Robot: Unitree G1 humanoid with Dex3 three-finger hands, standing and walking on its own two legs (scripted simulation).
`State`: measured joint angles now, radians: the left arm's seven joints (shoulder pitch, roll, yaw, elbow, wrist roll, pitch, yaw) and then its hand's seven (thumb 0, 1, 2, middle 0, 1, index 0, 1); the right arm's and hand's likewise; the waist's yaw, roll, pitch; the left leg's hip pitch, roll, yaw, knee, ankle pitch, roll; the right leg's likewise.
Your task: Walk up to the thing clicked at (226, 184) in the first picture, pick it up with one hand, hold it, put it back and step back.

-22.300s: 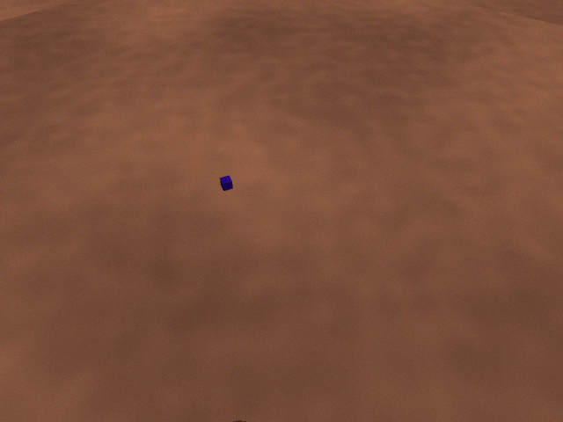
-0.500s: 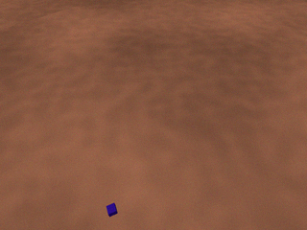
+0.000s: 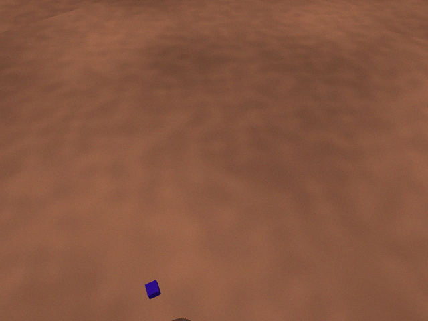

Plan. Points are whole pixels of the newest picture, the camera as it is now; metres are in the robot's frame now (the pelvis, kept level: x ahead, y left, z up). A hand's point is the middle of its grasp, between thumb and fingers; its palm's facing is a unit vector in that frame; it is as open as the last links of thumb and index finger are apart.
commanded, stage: stand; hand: left
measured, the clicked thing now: (153, 289) +0.40 +0.27 -0.76
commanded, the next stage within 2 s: none
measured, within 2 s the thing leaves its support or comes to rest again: neither
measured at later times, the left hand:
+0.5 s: hand out of the picture +0.06 +0.24 -0.15, palm faces -0.05 -0.94 -0.34, open 7.3 cm
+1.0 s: hand out of the picture +0.07 +0.23 -0.15, palm faces -0.05 -0.94 -0.34, open 7.3 cm
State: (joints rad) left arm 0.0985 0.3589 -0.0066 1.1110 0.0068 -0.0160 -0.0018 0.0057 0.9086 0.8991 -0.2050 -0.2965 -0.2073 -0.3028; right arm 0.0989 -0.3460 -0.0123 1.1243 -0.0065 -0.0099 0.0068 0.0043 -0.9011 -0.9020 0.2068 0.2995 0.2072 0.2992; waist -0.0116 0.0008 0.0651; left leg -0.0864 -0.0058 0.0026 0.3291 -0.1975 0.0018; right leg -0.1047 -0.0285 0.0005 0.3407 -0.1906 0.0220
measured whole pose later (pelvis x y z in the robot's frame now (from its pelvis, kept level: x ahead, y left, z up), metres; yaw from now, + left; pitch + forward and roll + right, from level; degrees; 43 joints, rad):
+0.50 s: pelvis -0.01 -0.01 +0.00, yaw +0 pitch -2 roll +0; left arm 0.12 0.35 -0.01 1.13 0.01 -0.02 -0.01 0.01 0.91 0.90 -0.21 -0.30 -0.21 -0.30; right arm 0.10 -0.35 -0.01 1.15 -0.01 -0.01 0.01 0.00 -0.90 -0.90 0.21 0.30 0.21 0.30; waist -0.01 0.01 0.06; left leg -0.10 0.02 -0.01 0.31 -0.17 -0.02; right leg -0.11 0.00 -0.01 0.31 -0.16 0.00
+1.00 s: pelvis -0.01 -0.02 +0.00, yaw +0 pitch -2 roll +0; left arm 0.11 0.35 -0.02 1.12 0.01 -0.02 -0.01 0.01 0.91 0.90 -0.21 -0.30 -0.21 -0.30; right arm 0.12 -0.35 -0.01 1.14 -0.01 -0.01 0.01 0.00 -0.90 -0.90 0.21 0.30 0.21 0.30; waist -0.01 0.01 0.05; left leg -0.10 0.03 -0.01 0.31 -0.17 -0.03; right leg -0.11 0.01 -0.01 0.32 -0.17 -0.01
